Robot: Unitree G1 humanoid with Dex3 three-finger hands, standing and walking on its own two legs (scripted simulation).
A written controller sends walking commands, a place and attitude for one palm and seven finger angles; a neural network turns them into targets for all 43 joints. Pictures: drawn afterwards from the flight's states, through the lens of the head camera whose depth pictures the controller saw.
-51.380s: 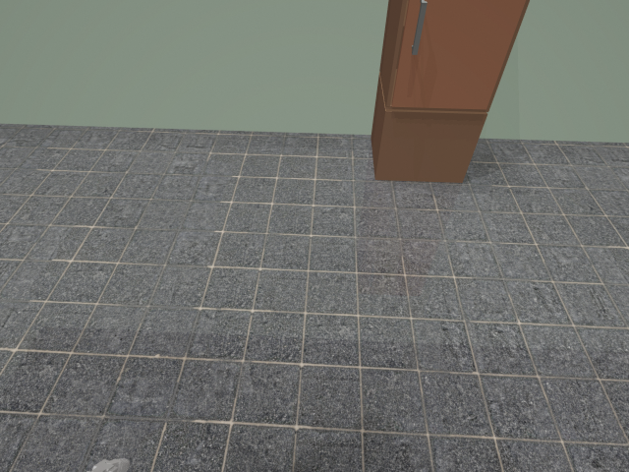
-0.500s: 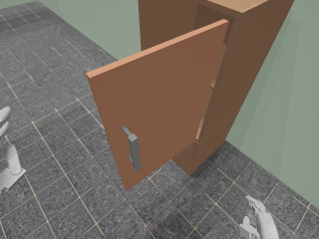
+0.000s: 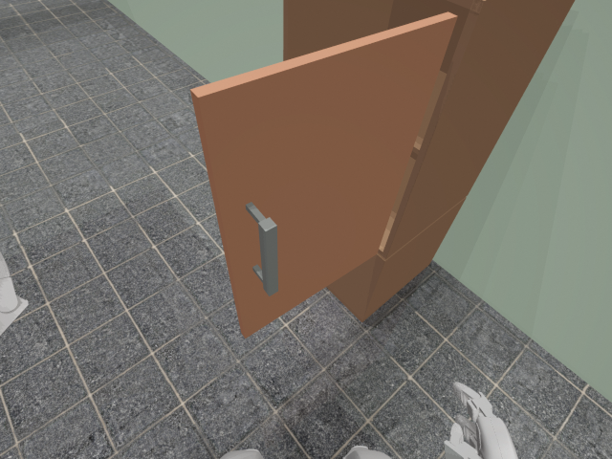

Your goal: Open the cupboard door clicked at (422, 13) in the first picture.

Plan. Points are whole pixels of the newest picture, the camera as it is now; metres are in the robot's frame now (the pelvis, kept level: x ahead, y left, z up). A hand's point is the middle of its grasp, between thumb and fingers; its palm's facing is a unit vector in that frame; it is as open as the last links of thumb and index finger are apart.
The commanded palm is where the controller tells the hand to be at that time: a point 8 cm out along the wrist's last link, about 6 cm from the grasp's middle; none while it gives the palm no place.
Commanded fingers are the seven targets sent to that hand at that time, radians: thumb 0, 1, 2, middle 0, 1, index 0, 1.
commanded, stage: step back with the hand held close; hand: left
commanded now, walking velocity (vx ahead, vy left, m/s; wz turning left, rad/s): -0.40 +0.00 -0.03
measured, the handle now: (262, 252) +0.40 +0.09 +0.00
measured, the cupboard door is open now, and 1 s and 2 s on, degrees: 86 86 86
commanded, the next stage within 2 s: stop stepping back and stand still in 0.46 s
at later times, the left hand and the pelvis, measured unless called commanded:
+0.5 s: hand (9, 387) +0.14 +0.23 +0.19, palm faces +0.38 -0.81 -0.44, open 7.5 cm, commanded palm +0.07 +0.27 +0.20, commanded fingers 0.00 0.90 0.90 -0.20 -0.30 -0.20 -0.30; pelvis -0.09 -0.02 +0.02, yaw -2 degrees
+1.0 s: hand out of the picture +0.02 +0.19 +0.18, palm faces +0.32 -0.80 -0.50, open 7.5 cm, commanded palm -0.04 +0.24 +0.20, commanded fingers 0.00 0.90 0.90 -0.20 -0.30 -0.20 -0.30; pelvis -0.19 -0.05 +0.02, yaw -3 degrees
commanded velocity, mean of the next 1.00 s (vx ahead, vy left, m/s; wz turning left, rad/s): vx -0.12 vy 0.04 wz -0.02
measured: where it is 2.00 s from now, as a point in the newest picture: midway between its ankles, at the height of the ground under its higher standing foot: outside the picture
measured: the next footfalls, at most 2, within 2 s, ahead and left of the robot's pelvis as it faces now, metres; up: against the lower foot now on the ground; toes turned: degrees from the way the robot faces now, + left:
right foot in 0.54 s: -0.18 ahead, -0.14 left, +0.00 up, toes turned -3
left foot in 0.76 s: -0.14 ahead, +0.07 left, +0.00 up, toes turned -2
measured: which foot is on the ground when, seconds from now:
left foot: down 0.00-0.54, up 0.56-0.74, down 0.76-1.00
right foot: down 0.00-0.18, up 0.20-0.52, down 0.54-1.00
